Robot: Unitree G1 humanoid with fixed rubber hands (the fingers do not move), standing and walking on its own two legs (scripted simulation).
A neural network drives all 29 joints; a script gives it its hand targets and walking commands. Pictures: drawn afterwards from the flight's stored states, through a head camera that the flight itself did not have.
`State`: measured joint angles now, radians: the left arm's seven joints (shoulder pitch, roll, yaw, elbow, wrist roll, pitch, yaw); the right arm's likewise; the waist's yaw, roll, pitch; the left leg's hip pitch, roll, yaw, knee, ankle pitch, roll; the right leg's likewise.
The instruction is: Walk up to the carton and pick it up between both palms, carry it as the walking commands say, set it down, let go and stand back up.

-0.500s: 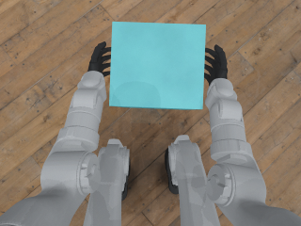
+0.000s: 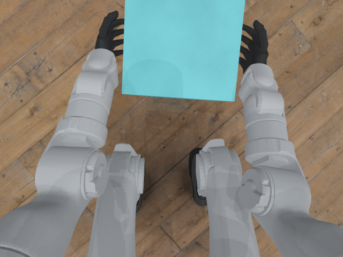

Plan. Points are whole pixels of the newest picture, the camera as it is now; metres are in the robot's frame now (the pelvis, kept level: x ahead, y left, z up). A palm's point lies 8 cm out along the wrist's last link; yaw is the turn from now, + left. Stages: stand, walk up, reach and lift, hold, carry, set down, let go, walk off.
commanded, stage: set down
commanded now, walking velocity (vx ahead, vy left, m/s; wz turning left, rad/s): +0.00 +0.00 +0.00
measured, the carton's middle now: (179, 57) +0.52 -0.04 -0.20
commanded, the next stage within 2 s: none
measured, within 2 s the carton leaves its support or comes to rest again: rests again in 1.52 s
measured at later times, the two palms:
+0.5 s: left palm (123, 55) +0.53 +0.10 -0.23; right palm (246, 59) +0.51 -0.21 -0.20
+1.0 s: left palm (121, 62) +0.52 +0.11 -0.25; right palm (241, 63) +0.50 -0.20 -0.22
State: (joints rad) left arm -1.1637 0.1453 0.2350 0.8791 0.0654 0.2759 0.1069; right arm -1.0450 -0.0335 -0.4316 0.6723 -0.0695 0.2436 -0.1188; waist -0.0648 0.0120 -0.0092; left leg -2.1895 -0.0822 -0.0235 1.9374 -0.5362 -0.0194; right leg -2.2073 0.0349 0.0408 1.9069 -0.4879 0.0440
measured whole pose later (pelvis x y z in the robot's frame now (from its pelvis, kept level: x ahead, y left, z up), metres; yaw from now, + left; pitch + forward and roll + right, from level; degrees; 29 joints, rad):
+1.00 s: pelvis -0.03 +0.00 -0.07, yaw -1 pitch +28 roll +0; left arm -1.50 0.32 0.08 1.13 -0.07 0.23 0.10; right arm -1.47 -0.24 -0.28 1.01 0.08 0.19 -0.14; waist -0.08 -0.03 0.51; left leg -2.15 -0.08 -0.02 2.20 -0.54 -0.03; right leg -2.17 0.07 0.04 2.15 -0.47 0.05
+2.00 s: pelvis +0.00 +0.00 -0.08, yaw -1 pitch +36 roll -1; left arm -1.42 0.26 0.11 1.18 -0.02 0.14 0.07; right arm -1.35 -0.23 -0.34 1.10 0.05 0.09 -0.09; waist -0.06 -0.02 0.33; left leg -2.25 -0.08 -0.03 2.24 -0.61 -0.02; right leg -2.27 0.06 0.03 2.19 -0.54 0.06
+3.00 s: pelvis -0.01 +0.00 -0.06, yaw -2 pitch +31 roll -2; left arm -1.38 0.43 0.02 0.89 -0.20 0.13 0.09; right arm -1.27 -0.36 -0.17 0.82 0.26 0.09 -0.13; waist -0.05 -0.01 0.54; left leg -2.14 -0.06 -0.03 2.19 -0.60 -0.02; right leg -2.16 0.06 0.01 2.13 -0.52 0.05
